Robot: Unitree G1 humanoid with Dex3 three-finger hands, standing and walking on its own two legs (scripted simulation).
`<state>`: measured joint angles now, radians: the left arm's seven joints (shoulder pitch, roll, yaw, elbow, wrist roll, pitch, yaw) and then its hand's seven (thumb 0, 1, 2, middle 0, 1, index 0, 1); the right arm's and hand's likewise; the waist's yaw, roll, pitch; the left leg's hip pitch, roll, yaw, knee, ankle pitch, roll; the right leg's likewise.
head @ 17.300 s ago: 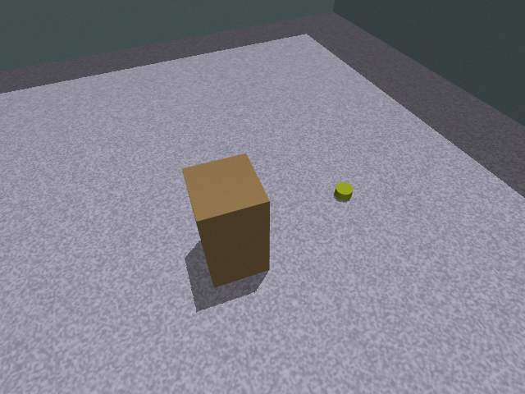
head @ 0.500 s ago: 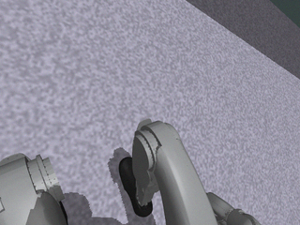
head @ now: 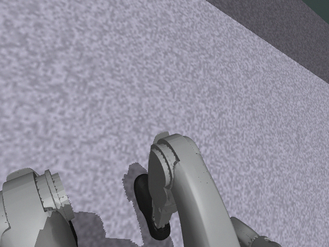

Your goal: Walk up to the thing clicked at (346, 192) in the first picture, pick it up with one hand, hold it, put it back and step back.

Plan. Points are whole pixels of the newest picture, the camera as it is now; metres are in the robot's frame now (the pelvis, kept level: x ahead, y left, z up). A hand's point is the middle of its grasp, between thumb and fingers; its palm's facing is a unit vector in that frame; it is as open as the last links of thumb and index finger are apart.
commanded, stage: settle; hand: left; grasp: from above
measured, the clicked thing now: out of the picture +0.41 +0.36 -0.27
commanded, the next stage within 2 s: lift in 0.62 s
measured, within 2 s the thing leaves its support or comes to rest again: leaves its support in 0.04 s
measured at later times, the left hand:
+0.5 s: hand out of the picture +0.39 +0.36 -0.15, palm faces -0.42 -0.15 -0.89, open 10.1 cm
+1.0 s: hand out of the picture +0.38 +0.37 -0.09, palm faces -0.43 -0.14 -0.89, open 10.1 cm
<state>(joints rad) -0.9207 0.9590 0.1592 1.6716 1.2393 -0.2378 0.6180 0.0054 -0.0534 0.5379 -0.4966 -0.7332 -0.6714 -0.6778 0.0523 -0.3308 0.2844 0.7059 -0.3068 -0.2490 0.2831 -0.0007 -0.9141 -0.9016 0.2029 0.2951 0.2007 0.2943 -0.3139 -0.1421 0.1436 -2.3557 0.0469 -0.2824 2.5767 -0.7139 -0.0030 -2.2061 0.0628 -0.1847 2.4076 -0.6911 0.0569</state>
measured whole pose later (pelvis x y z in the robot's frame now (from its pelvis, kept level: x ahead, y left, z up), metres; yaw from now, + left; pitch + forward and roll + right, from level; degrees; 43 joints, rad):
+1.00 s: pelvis -0.01 -0.01 +0.05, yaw +8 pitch +33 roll -8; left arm -0.82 0.70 0.08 1.23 1.16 -0.17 0.25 0.00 -0.06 0.54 -0.52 -0.71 -0.69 -0.67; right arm 0.18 -0.28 0.04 0.74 -0.10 -0.03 0.16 0.00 -0.92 -0.90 0.20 0.30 0.20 0.29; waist -0.17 0.02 -0.09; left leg -2.30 0.03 -0.13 2.35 -0.64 0.01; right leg -2.19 0.01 -0.07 2.28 -0.68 0.03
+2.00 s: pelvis +0.02 +0.00 +0.35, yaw +14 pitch +18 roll -3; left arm -0.30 0.46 -0.14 0.71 0.99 0.01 0.08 0.00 -0.05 0.57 -0.46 -0.75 -0.63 -0.75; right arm 0.22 -0.24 -0.02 0.71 0.04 -0.02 -0.05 0.01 -0.91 -0.90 0.21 0.30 0.20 0.30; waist -0.05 0.04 -0.16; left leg -1.13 0.05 -0.01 1.31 -0.50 0.01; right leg -1.08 0.00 -0.02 1.27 -0.51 0.03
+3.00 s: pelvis +0.08 +0.01 +0.46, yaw +13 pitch +6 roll +0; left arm -0.28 0.39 -0.20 0.71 1.00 0.02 0.03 0.01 -0.08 0.61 -0.47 -0.75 -0.64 -0.76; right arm 0.23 -0.25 -0.05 0.71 0.05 0.03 -0.04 0.01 -0.91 -0.90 0.20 0.30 0.20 0.29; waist -0.01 0.04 -0.07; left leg -0.45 0.03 0.05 0.66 -0.32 0.00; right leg -0.43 -0.02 0.02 0.66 -0.34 0.03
